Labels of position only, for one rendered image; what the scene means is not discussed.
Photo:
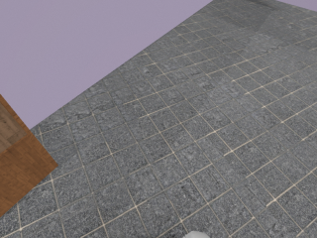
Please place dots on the cupboard door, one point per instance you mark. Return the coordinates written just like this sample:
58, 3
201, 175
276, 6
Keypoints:
10, 130

